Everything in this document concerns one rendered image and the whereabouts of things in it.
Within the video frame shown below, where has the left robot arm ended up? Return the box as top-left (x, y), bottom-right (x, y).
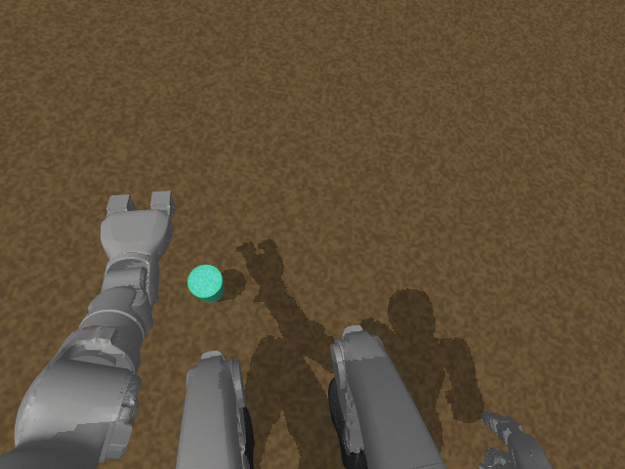
top-left (0, 253), bottom-right (159, 469)

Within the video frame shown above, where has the cup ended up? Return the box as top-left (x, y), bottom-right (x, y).
top-left (187, 265), bottom-right (224, 303)

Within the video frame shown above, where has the left robot hand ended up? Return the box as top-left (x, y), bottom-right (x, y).
top-left (101, 191), bottom-right (175, 303)

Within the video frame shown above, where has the right robot foot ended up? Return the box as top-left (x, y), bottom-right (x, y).
top-left (328, 377), bottom-right (368, 469)

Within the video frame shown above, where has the right robot hand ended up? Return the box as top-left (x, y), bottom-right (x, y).
top-left (479, 411), bottom-right (553, 469)

